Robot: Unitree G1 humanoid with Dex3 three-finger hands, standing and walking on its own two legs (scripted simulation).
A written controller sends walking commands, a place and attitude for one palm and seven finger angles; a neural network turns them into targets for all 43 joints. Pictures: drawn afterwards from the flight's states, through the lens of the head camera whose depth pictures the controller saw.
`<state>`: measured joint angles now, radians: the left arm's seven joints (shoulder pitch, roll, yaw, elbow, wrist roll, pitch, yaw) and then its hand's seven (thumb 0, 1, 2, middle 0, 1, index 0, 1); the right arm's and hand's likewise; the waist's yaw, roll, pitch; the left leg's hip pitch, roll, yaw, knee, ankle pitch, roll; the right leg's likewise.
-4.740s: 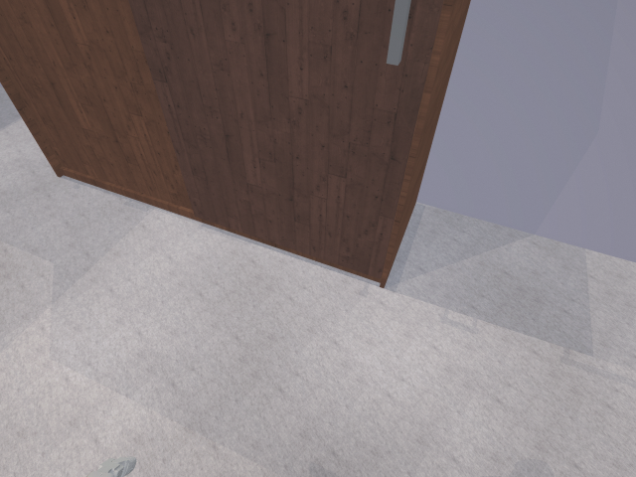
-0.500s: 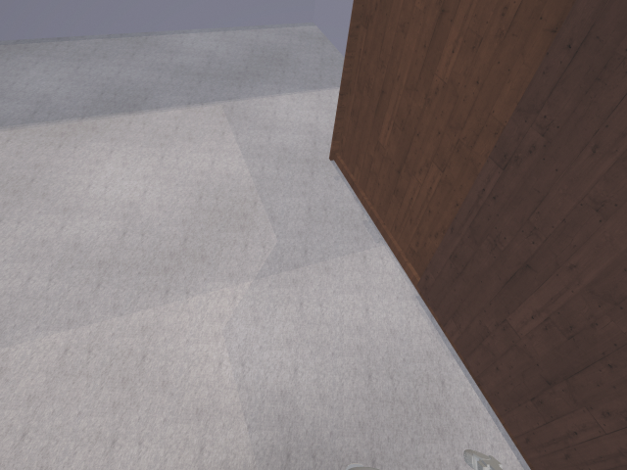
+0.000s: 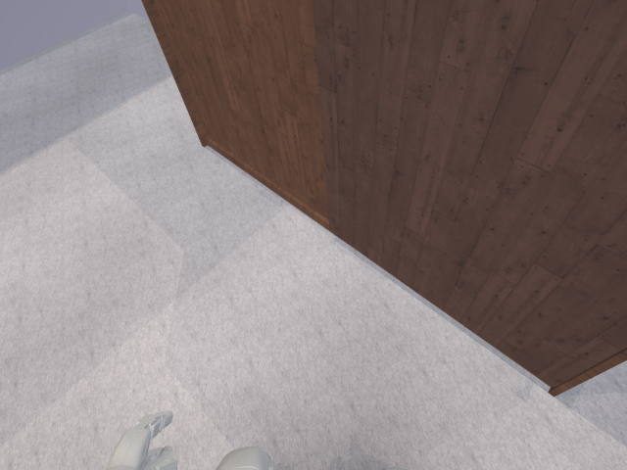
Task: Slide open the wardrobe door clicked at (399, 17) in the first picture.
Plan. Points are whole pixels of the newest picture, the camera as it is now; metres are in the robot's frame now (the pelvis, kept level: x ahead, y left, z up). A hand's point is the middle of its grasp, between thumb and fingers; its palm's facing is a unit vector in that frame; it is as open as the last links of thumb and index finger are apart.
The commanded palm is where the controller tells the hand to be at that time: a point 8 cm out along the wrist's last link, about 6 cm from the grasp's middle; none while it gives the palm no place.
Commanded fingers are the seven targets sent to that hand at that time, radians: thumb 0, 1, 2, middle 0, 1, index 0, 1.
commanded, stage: turn to face it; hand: right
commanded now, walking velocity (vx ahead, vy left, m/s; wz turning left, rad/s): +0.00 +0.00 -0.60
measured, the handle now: out of the picture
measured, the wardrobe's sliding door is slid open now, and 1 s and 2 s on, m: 0.00 0.00 0.00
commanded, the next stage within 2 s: take the last steps up to it in 1.10 s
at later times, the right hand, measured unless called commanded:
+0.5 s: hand out of the picture +0.13 -0.20 -0.13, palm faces +0.24 +0.93 -0.27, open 7.4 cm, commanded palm none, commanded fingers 0.00 -0.90 -0.90 0.20 0.30 0.20 0.30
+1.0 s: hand out of the picture -0.12 -0.19 -0.18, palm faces +0.58 +0.78 -0.25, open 7.4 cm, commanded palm none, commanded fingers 0.00 -0.90 -0.90 0.20 0.30 0.20 0.30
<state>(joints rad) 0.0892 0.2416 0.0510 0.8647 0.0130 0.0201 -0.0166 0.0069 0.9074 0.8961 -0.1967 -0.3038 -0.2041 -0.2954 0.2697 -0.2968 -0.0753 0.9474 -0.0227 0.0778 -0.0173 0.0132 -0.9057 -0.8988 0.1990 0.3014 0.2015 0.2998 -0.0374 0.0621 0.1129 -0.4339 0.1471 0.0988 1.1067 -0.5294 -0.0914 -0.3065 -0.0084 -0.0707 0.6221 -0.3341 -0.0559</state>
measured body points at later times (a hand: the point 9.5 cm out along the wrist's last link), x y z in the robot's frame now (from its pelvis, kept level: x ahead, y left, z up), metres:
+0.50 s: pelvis +0.02 +0.03 +0.00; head +0.06 +0.04 +0.45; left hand +0.10 +0.28 -0.15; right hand +0.12 -0.25 -0.11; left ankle +0.05 +0.14 -0.73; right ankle +0.00 -0.08 -0.73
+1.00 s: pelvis -0.01 +0.00 -0.01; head +0.01 -0.04 +0.44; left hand +0.24 +0.15 -0.12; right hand -0.15 -0.23 -0.17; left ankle +0.05 +0.14 -0.71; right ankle -0.07 -0.08 -0.73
